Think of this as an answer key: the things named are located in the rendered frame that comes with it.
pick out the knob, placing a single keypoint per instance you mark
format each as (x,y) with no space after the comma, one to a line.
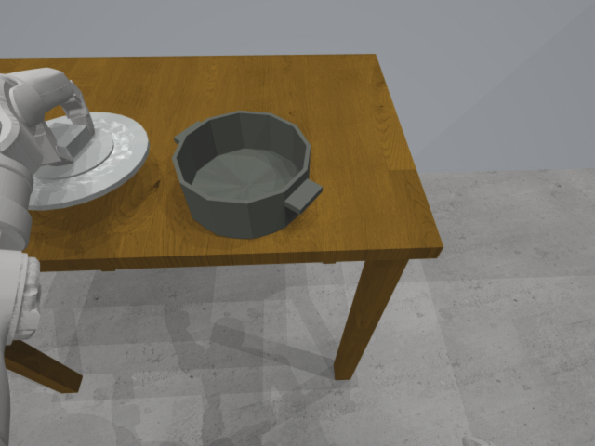
(71,137)

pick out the pot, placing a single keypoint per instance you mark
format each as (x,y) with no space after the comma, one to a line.
(245,174)

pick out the left robot hand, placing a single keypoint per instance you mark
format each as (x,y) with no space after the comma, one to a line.
(55,89)

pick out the table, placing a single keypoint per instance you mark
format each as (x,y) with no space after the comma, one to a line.
(373,207)

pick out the lid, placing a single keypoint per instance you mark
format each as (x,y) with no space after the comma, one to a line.
(116,152)

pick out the left robot upper arm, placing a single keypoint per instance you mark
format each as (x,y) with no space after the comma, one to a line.
(20,293)

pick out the left robot forearm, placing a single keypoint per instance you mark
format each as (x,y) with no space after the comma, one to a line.
(21,110)

